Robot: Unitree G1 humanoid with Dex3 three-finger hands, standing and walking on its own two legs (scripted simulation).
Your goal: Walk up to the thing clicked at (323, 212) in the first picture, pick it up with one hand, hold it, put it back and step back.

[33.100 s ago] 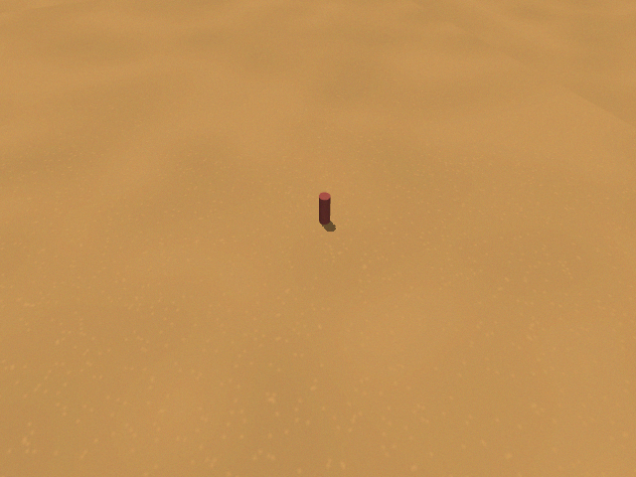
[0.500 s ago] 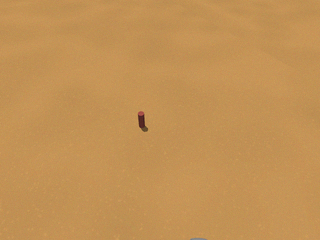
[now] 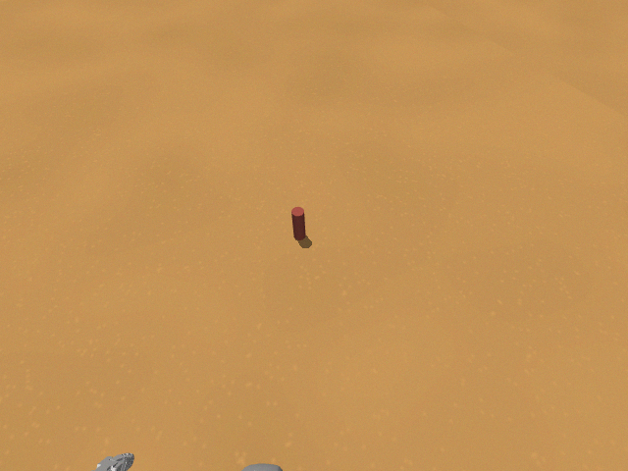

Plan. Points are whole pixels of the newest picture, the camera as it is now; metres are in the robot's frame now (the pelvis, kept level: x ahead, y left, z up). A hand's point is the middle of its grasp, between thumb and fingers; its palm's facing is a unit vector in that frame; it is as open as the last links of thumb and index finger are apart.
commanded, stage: step back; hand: left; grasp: from the side
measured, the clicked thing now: (298, 224) +1.05 +0.14 -0.68
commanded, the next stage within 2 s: stand in 0.20 s
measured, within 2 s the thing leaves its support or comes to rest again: neither
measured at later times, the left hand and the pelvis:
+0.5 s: hand out of the picture +0.10 +0.25 -0.13, palm faces -0.02 -0.94 -0.34, open 7.4 cm; pelvis +0.02 +0.01 +0.02, yaw -1 degrees
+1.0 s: hand out of the picture +0.10 +0.25 -0.13, palm faces -0.06 -0.94 -0.35, open 7.4 cm; pelvis +0.02 +0.00 +0.02, yaw -2 degrees
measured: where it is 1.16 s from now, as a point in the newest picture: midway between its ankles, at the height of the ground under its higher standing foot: outside the picture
